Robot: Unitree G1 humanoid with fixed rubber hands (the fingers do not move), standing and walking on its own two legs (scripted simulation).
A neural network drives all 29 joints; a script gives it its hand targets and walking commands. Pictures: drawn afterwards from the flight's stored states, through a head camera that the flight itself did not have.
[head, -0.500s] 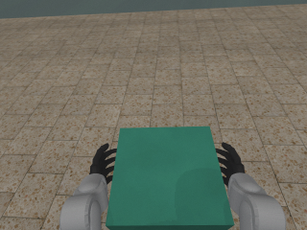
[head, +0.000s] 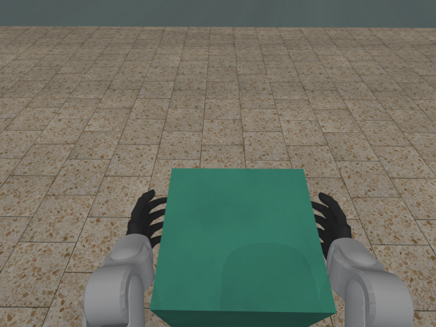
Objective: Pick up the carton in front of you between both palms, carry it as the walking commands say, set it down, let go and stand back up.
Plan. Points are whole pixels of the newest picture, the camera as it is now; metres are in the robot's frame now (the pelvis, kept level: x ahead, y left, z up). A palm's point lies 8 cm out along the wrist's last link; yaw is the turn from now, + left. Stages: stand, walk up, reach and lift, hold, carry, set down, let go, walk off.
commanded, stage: carry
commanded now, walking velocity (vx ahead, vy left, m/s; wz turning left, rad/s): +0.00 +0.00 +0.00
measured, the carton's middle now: (235, 257) +0.24 +0.00 +0.03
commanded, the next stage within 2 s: hold in 1.30 s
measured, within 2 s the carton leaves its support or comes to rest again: neither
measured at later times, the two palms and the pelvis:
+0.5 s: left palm (161, 217) +0.30 +0.13 +0.07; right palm (331, 218) +0.30 -0.17 +0.07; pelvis +0.05 -0.02 -0.01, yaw +0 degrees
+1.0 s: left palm (166, 224) +0.31 +0.13 +0.03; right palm (322, 225) +0.31 -0.17 +0.03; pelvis +0.02 -0.02 +0.00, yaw +0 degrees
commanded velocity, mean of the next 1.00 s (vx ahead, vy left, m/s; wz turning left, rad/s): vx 0.00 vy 0.00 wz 0.00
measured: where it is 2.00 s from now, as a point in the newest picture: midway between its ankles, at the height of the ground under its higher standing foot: outside the picture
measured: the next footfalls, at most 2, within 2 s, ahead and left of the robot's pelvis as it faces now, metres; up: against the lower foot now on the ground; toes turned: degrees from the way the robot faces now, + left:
none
